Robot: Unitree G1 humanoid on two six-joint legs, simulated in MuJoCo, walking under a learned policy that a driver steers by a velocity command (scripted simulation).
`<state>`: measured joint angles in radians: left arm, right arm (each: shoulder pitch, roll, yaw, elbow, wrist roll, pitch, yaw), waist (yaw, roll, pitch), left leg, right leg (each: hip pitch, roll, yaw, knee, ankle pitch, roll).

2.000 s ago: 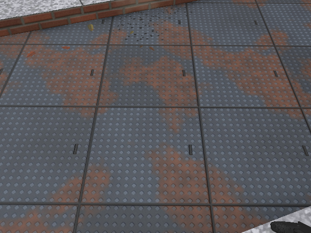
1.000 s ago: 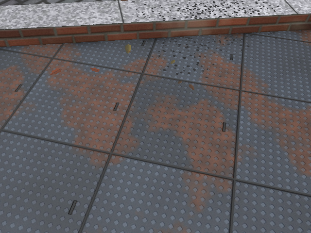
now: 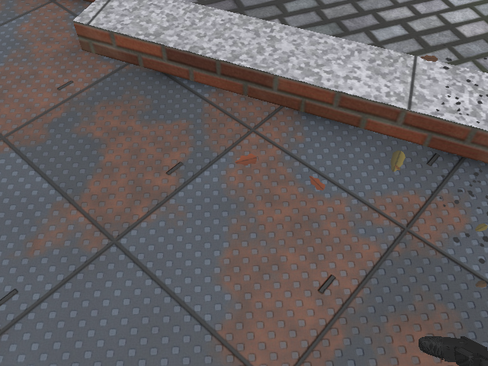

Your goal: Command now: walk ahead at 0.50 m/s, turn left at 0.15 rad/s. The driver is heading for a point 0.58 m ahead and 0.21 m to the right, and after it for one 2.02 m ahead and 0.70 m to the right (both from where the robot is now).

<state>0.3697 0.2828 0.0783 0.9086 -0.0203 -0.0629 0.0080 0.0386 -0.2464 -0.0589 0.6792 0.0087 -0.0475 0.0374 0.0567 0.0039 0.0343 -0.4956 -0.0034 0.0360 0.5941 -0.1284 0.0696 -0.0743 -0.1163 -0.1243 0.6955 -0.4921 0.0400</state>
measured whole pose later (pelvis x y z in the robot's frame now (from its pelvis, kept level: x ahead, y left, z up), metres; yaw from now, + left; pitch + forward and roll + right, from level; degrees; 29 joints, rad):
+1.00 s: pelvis +0.55 -0.05 +0.00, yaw -27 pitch +3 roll +0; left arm 0.27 0.32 0.08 0.70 -0.01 0.01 0.03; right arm 0.05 -0.26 -0.04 0.68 -0.03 -0.08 0.00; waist 0.06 -0.02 0.03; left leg -0.49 -0.04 -0.05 0.51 -0.06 0.01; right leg -0.30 0.14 0.21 0.87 -0.57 -0.02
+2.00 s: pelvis +0.58 -0.08 +0.02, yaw -40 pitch -2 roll +0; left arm 0.18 0.24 0.04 0.84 0.01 0.01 0.02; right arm 0.18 -0.24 -0.02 0.90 -0.01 0.00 -0.03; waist 0.00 0.00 0.03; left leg -0.20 0.02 0.00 0.52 -0.29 -0.02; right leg -0.23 0.01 0.02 0.52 -0.26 0.00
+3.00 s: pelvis +0.59 -0.08 +0.02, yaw -39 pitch -1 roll +0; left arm 0.21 0.20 0.02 1.11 0.00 0.00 0.04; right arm 0.27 -0.20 0.00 1.07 0.00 0.00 -0.04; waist 0.00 0.00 0.04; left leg -0.19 0.01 -0.01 0.49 -0.27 -0.01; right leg -0.22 0.00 0.02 0.49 -0.25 0.01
